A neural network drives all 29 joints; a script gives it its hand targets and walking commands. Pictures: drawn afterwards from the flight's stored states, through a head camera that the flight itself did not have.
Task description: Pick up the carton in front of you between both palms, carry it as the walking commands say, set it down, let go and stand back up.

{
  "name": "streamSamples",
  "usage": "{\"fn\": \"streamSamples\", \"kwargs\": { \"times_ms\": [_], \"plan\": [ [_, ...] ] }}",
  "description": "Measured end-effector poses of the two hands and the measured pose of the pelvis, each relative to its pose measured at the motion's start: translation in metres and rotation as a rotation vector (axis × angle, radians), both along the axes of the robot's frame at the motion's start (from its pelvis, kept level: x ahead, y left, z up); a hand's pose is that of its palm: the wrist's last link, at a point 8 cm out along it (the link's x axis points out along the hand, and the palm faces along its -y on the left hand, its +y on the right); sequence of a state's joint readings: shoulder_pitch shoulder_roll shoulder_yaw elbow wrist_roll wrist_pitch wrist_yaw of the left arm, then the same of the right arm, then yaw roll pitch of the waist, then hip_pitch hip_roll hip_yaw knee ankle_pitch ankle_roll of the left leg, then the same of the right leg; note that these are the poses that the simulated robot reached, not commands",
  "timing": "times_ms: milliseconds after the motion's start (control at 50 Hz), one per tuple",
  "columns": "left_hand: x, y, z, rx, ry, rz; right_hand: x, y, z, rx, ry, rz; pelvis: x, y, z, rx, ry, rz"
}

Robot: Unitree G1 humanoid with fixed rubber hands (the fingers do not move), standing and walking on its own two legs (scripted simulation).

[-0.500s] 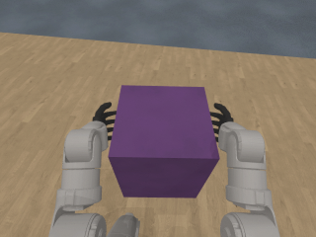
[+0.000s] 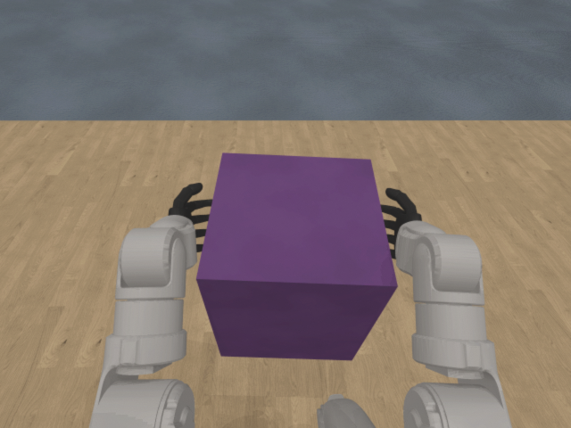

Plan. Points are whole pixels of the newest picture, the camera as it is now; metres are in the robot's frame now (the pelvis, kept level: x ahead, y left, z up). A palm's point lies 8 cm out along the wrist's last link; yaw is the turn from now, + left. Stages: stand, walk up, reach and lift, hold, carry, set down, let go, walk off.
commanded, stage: carry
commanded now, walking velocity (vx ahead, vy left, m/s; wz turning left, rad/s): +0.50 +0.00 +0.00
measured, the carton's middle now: (291, 263) +0.35 -0.03 +0.01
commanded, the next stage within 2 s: none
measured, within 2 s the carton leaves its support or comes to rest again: neither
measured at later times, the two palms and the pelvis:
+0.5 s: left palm (195, 140) +0.62 +0.14 +0.03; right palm (344, 128) +0.66 -0.16 +0.02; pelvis +0.29 -0.05 -0.05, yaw +2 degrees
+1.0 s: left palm (208, 63) +0.95 +0.14 +0.00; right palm (325, 67) +0.93 -0.16 +0.00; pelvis +0.59 +0.01 -0.10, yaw +0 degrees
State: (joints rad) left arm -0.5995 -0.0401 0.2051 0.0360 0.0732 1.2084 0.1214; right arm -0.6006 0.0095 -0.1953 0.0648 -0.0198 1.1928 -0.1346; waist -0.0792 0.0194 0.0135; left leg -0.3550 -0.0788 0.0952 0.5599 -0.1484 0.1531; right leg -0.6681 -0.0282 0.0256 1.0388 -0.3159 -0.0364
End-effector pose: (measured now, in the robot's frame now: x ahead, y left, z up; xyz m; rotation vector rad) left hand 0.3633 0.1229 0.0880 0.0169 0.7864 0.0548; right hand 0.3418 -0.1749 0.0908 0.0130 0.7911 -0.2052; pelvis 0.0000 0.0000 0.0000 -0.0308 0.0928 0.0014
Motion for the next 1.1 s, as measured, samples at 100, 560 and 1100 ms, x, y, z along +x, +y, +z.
{"fn": "streamSamples", "kwargs": {
  "times_ms": [100,560,1100],
  "plan": [
    [0.057,-0.002,0.004,-0.015,-0.052,0.024,0.065,-0.003,0.009,0.0,-0.053,0.009,0.057,-0.006,-0.001,0.005,0.008,0.008],
    [0.293,0.019,-0.058,0.037,0.013,0.179,0.347,0.019,-0.067,0.021,0.012,0.179,0.325,-0.044,-0.051,0.056,-0.003,0.036],
    [0.642,0.012,-0.091,0.003,-0.022,0.02,0.648,0.01,-0.089,-0.015,-0.021,0.018,0.642,0.003,-0.096,0.008,0.001,0.008]
  ]
}}
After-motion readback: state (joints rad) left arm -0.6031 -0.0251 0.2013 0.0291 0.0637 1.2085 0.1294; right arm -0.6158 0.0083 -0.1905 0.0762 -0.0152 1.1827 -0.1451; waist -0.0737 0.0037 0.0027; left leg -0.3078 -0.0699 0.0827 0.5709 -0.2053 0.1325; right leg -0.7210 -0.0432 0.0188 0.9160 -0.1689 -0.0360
